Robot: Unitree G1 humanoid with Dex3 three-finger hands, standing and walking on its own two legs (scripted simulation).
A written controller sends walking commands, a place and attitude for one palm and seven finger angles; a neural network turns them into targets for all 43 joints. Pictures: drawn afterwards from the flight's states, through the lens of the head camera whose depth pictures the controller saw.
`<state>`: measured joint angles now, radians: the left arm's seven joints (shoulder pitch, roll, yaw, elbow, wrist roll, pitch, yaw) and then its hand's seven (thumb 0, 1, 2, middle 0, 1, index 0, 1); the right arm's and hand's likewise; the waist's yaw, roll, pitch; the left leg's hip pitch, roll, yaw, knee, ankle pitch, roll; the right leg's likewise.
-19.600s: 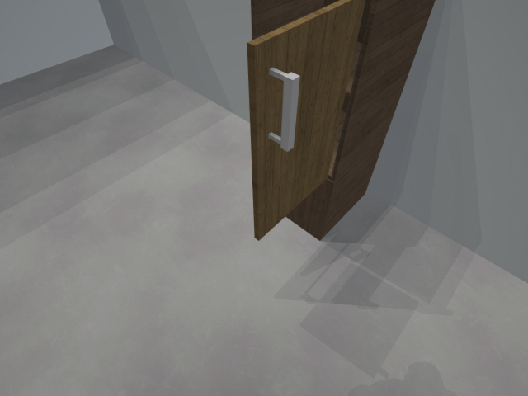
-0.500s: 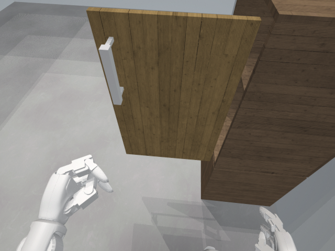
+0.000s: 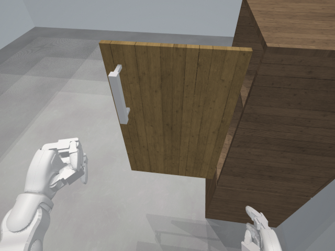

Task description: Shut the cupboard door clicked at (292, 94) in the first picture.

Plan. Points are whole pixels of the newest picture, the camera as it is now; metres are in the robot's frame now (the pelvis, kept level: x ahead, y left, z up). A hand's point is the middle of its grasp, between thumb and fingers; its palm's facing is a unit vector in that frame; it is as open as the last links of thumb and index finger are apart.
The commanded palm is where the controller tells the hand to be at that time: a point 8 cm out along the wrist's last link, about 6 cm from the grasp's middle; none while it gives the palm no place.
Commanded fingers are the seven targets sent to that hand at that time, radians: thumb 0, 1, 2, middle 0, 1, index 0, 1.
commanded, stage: raise the hand and make a fist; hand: left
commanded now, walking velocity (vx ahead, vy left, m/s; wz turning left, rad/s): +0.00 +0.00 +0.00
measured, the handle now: (121, 95) +0.48 +0.19 +0.12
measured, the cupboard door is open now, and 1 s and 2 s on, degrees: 91 91 91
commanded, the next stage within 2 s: bring the fist close to the handle in 0.36 s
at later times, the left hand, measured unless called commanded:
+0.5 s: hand (90, 180) +0.22 +0.18 +0.12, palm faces +0.00 -1.00 -0.06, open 3.1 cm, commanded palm +0.20 +0.23 +0.13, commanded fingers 0.00 0.90 0.90 -1.30 -1.50 -1.30 -1.50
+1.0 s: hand (109, 143) +0.30 +0.17 +0.13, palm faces +0.01 -1.00 -0.04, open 3.1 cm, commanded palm +0.27 +0.21 +0.13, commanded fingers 0.00 0.90 0.90 -1.30 -1.50 -1.30 -1.50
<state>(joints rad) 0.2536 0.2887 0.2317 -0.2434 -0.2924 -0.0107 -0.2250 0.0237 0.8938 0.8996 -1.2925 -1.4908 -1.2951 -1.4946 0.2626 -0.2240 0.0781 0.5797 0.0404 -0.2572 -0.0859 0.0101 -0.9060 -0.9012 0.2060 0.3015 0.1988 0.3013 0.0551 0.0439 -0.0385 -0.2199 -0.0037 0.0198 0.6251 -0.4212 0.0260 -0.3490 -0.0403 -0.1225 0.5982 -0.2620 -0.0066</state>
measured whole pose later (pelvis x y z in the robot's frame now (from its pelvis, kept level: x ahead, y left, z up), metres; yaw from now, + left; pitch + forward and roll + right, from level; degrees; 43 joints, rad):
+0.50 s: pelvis -0.02 -0.01 +0.00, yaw +0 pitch -1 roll -1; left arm 0.25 0.25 0.19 -0.20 -0.26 0.01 -0.24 0.02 0.90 0.90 -1.30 -1.50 -1.30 -1.50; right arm 0.25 -0.24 0.06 0.60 0.05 -0.28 -0.09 0.01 -0.91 -0.90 0.20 0.30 0.20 0.30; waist 0.05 0.05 -0.01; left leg -0.19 0.00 0.03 0.58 -0.38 0.02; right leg -0.31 -0.03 -0.12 0.55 -0.21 -0.01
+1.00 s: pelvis -0.01 -0.01 +0.01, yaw -1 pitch +0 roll +0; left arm -0.08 0.24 0.19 0.07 -0.24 -0.01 -0.17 0.02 0.90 0.90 -1.30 -1.50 -1.30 -1.50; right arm 0.26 -0.24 0.05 0.64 0.05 -0.25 -0.09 0.01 -0.91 -0.90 0.20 0.30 0.20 0.30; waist 0.02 0.04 -0.01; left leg -0.19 -0.01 0.04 0.55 -0.36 0.02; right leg -0.34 -0.04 -0.10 0.55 -0.22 -0.02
